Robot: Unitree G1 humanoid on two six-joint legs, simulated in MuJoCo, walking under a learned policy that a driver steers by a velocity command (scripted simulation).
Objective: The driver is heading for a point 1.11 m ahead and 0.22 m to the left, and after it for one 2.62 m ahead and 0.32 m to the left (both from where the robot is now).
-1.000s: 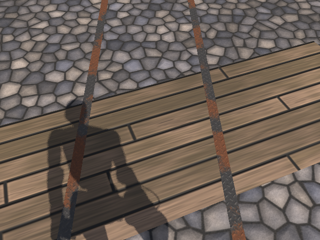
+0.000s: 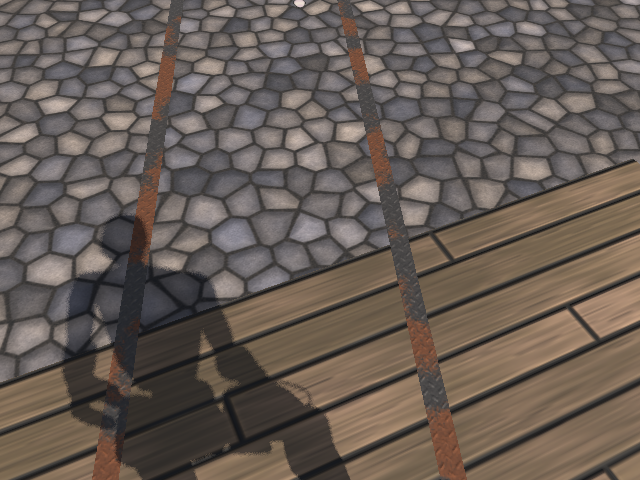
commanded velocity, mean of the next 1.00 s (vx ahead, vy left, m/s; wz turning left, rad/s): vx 0.34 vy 0.00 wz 0.00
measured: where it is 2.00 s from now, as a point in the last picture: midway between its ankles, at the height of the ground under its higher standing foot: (326, 323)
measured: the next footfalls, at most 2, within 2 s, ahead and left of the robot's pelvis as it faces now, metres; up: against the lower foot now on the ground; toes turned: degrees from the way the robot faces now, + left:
right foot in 0.24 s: +0.30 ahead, -0.15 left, +0.00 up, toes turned +0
left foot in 0.70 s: +0.27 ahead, +0.08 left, +0.00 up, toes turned +3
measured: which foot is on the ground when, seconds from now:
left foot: down 0.00-0.26, up 0.28-0.68, down 0.70-1.00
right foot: up 0.00-0.22, down 0.24-0.70, up 0.72-1.00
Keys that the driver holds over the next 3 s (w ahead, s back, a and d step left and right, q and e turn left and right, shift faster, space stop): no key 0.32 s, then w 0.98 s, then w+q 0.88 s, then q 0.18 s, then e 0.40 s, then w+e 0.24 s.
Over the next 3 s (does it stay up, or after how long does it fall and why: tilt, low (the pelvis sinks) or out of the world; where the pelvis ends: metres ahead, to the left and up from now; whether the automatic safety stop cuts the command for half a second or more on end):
stays up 1.17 0.08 -0.02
